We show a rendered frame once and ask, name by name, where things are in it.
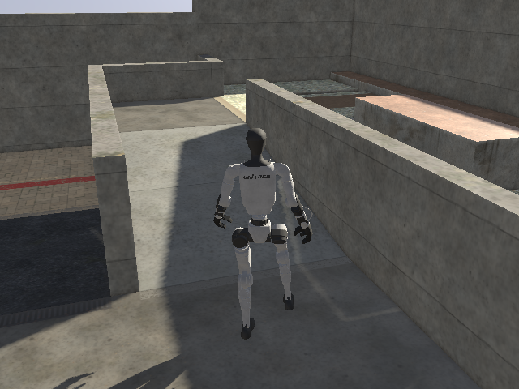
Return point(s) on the left robot forearm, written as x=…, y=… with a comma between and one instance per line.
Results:
x=220, y=211

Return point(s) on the robot right shin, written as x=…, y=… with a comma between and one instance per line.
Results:
x=285, y=274

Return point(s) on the robot left hand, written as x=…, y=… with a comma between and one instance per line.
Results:
x=219, y=224

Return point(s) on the robot torso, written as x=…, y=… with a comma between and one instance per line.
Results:
x=258, y=192

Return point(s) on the right robot forearm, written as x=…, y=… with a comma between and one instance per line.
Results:
x=300, y=214

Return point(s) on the right robot upper arm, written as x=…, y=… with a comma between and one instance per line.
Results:
x=287, y=182

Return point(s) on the robot right hand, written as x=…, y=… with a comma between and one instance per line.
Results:
x=307, y=231

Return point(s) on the left robot upper arm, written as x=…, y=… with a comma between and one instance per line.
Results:
x=228, y=184

